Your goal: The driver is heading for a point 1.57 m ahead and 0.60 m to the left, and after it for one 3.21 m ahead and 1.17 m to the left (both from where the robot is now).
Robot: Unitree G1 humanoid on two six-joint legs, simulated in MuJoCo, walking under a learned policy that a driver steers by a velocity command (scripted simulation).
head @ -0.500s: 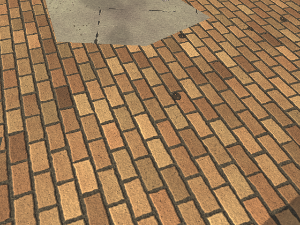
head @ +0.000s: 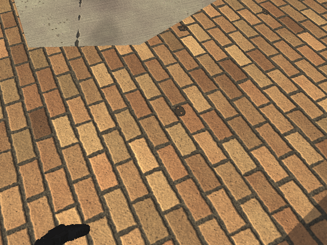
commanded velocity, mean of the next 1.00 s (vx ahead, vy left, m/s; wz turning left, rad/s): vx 0.49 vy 0.00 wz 0.47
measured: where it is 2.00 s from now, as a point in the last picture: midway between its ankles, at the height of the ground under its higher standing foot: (77, 126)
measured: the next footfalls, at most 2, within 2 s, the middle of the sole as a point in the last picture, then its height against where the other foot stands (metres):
left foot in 0.56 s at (122, 244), level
right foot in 1.04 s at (138, 165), level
